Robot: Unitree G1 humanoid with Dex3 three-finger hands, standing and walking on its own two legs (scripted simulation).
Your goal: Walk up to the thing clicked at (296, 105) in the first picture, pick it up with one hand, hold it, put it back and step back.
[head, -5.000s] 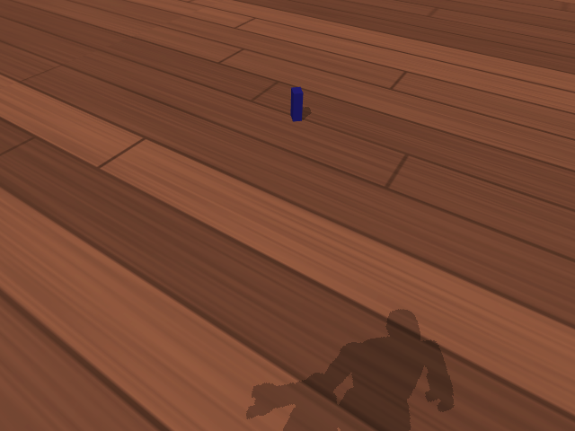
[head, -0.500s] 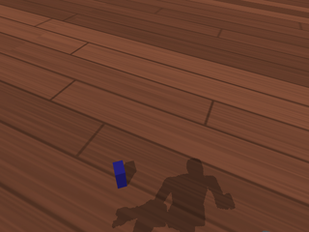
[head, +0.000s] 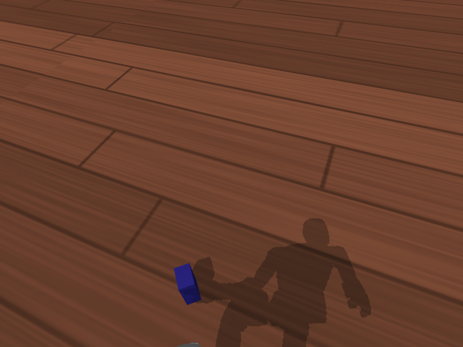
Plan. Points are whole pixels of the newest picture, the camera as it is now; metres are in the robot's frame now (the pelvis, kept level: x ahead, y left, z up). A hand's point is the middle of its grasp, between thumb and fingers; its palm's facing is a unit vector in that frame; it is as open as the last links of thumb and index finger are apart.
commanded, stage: walk up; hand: left
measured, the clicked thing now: (188, 284) +0.46 +0.20 -0.66
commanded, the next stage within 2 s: stand in 1.40 s
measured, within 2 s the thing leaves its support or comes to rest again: neither
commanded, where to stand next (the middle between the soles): +0.11 +0.00 m, yaw -1 degrees
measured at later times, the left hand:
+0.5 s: hand out of the picture +0.10 +0.28 -0.15, palm faces +0.01 -0.94 -0.33, open 7.4 cm
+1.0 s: hand out of the picture +0.12 +0.27 -0.13, palm faces +0.01 -0.94 -0.34, open 7.4 cm
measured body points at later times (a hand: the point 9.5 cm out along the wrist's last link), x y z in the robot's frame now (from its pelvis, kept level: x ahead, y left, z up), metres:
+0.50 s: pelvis +0.04 +0.02 +0.01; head +0.06 +0.03 +0.46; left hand +0.10 +0.33 -0.13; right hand +0.16 -0.27 -0.11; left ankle +0.07 +0.15 -0.73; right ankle +0.07 -0.12 -0.73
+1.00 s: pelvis +0.05 +0.01 +0.02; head +0.06 +0.01 +0.47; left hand +0.12 +0.32 -0.11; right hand +0.13 -0.29 -0.11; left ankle +0.07 +0.15 -0.73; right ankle +0.07 -0.12 -0.73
